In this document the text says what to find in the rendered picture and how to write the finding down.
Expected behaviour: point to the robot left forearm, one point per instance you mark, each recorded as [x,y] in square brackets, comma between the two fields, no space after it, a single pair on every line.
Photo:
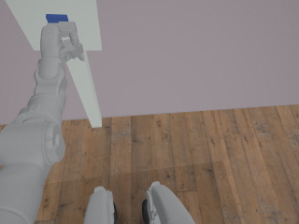
[48,99]

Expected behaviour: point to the right robot thigh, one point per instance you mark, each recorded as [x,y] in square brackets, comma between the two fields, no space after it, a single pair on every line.
[167,205]

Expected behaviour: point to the left robot upper arm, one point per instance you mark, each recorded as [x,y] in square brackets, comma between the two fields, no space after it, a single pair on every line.
[27,152]

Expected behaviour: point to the panel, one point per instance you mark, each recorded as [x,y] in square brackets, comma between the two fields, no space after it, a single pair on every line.
[31,17]

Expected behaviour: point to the left robot thigh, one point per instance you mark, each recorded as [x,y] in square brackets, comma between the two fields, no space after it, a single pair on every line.
[99,208]

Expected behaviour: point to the button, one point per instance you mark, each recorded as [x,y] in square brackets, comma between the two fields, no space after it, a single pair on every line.
[55,18]

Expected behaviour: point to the left robot hand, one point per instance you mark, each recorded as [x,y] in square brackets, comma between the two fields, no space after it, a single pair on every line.
[52,45]

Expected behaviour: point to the robot thigh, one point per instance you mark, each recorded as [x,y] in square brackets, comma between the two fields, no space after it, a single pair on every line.
[99,208]
[167,205]

